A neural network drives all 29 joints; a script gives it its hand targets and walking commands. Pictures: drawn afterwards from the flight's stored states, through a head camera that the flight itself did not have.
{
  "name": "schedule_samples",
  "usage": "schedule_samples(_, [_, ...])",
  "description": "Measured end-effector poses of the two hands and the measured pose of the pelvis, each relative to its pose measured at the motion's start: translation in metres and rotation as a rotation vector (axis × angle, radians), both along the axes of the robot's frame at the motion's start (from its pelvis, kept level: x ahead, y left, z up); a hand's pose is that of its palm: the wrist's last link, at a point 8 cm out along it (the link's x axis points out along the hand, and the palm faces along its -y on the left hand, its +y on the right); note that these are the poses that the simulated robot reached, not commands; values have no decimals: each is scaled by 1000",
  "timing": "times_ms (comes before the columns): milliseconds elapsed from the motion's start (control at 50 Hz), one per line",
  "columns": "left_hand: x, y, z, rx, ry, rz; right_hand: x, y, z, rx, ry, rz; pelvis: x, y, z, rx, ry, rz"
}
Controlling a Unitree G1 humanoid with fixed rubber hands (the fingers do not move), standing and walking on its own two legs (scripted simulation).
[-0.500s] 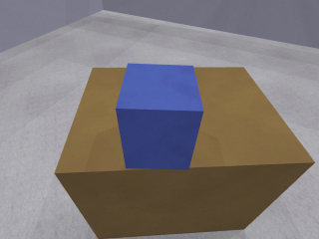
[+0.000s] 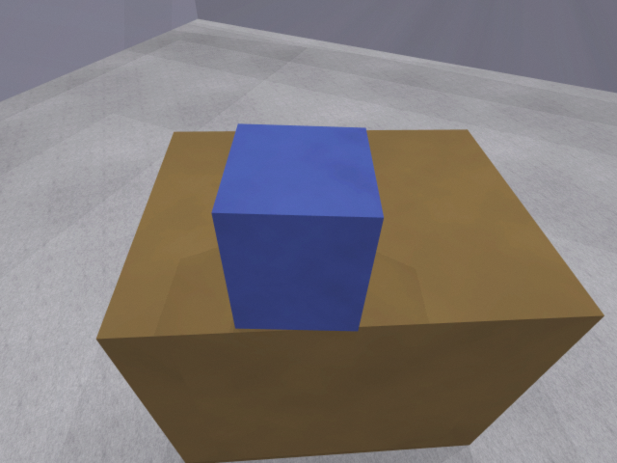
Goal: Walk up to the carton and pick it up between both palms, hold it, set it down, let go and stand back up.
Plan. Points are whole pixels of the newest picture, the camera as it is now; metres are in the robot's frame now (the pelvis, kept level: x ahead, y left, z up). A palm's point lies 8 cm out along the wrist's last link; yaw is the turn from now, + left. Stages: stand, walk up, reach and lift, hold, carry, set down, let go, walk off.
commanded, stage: stand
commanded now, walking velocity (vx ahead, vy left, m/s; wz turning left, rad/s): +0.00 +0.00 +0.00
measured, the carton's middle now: (299, 229) +0.47 +0.02 +0.06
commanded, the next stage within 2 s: none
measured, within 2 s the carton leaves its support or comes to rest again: neither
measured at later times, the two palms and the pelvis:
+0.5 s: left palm out of the picture +0.04 +0.26 -0.12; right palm out of the picture +0.03 -0.26 -0.12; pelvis +0.01 +0.00 +0.00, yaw +0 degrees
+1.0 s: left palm out of the picture +0.03 +0.25 -0.12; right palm out of the picture +0.03 -0.25 -0.12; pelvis +0.02 +0.00 +0.00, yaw +0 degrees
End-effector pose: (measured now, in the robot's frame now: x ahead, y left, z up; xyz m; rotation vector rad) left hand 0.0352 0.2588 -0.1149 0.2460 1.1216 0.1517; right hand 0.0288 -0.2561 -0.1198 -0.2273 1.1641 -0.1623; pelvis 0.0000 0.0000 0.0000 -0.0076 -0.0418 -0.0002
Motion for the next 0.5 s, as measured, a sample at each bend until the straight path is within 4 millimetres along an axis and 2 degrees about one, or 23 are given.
schedule_samples(500, [0,-1,-5,-3,58,28,2,1,-2,-4,50,-17,10,0,2,0,7,2])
